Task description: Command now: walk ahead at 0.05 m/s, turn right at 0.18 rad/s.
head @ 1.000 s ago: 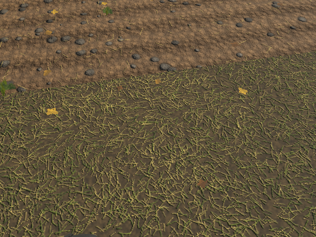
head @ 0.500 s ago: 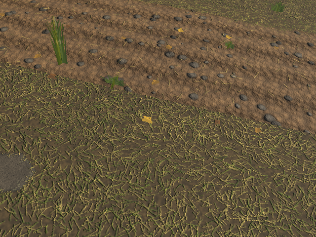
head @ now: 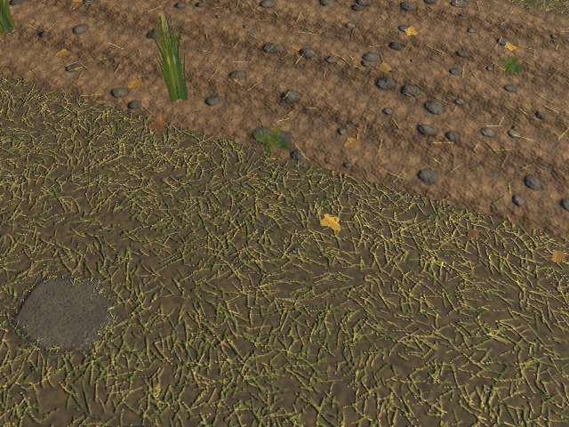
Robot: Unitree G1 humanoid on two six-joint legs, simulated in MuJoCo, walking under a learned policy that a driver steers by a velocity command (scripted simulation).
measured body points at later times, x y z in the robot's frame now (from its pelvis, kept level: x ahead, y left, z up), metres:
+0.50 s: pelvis +0.05 +0.03 +0.01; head +0.09 +0.04 +0.46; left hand +0.28 +0.26 -0.09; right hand +0.11 -0.27 -0.08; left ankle +0.09 +0.14 -0.73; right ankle +0.01 -0.11 -0.66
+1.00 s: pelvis +0.05 -0.02 +0.01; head +0.07 -0.06 +0.46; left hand +0.34 +0.13 -0.07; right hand +0.05 -0.35 -0.09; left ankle +0.17 +0.09 -0.69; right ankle +0.00 -0.10 -0.73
